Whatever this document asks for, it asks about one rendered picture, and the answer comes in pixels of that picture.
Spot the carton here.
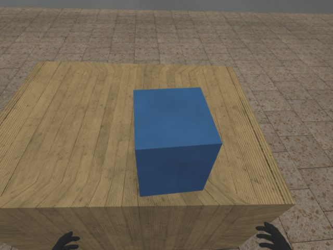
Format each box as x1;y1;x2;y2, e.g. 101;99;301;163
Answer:
133;87;222;197

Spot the left robot hand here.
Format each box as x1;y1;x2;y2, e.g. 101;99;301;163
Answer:
52;231;80;250

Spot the right robot hand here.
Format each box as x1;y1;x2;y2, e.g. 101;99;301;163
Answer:
256;222;292;250

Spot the pedestal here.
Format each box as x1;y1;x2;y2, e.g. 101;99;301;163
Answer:
0;61;296;250

